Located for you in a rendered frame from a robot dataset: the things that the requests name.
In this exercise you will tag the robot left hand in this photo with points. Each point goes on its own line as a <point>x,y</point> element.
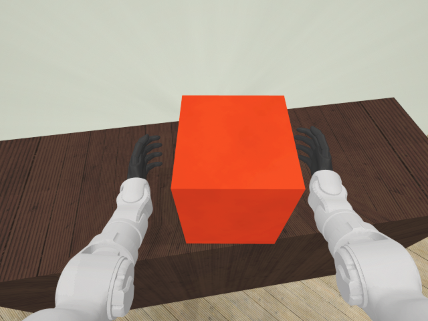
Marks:
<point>138,167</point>

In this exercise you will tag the pedestal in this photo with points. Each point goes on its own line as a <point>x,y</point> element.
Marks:
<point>58,192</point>

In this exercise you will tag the right robot upper arm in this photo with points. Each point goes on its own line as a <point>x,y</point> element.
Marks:
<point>379,277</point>

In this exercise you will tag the left robot upper arm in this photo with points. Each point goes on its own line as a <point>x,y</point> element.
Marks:
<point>93,288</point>

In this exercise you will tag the carton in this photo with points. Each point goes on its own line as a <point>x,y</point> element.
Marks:
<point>236,175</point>

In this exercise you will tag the robot left forearm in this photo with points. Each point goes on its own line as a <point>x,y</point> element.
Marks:
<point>124,232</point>

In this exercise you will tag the robot right hand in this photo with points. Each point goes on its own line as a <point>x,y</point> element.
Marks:
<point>320,157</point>

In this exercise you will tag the robot right forearm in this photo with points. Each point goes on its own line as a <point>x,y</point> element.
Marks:
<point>335,218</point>

